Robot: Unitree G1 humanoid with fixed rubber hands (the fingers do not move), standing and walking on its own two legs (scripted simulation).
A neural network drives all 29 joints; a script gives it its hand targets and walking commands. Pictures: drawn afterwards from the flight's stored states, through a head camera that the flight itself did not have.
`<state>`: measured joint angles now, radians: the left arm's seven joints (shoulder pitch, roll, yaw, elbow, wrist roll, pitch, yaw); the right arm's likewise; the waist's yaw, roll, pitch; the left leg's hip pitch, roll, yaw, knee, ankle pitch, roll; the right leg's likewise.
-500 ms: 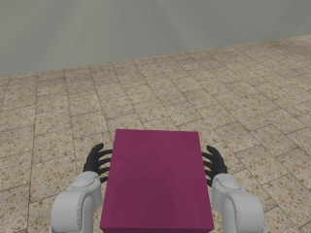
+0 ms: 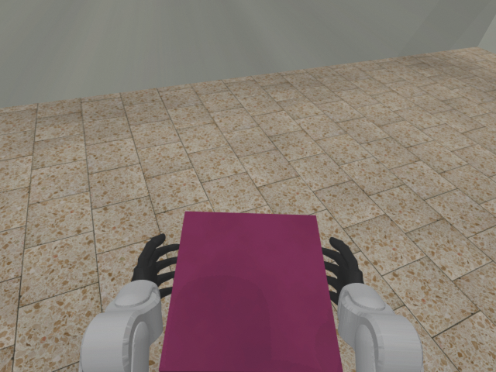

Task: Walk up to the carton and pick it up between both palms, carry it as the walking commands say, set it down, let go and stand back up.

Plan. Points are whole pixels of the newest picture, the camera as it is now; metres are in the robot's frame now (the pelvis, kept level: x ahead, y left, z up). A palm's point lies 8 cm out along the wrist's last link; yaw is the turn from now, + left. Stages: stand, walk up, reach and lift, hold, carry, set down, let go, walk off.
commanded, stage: carry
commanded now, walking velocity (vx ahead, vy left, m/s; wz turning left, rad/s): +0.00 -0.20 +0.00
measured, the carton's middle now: (246, 312) +0.24 +0.01 +0.01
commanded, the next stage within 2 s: none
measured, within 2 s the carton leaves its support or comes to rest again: neither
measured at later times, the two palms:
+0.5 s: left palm (235, 338) +0.17 +0.03 +0.08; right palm (452, 335) +0.18 -0.25 +0.09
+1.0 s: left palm out of the picture +0.12 -0.12 +0.08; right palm out of the picture +0.13 -0.40 +0.09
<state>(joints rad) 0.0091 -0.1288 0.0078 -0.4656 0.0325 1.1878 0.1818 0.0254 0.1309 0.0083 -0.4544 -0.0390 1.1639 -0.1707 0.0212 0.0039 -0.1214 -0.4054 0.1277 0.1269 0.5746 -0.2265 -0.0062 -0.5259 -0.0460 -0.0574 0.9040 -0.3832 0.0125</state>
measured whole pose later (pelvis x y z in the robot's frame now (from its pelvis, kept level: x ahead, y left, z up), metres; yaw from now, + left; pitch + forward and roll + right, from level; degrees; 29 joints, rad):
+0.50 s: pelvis -0.06 -0.13 +0.00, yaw +0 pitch +3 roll -2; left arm 0.02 -0.13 0.01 -0.48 0.04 1.19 0.18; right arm 0.02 0.13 0.01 -0.45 -0.04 1.17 -0.17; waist 0.02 -0.01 -0.12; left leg -0.39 0.10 0.15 0.61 -0.28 0.02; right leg -0.54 -0.01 -0.07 0.93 -0.39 0.01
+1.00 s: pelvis -0.11 -0.27 -0.01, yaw +1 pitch +4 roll -1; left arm 0.02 -0.13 0.01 -0.50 0.04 1.17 0.18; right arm 0.00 0.13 0.01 -0.47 -0.03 1.17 -0.17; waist 0.00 -0.02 -0.12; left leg -0.38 0.06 0.16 0.64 -0.32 0.03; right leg -0.48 0.01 -0.14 0.73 -0.36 -0.03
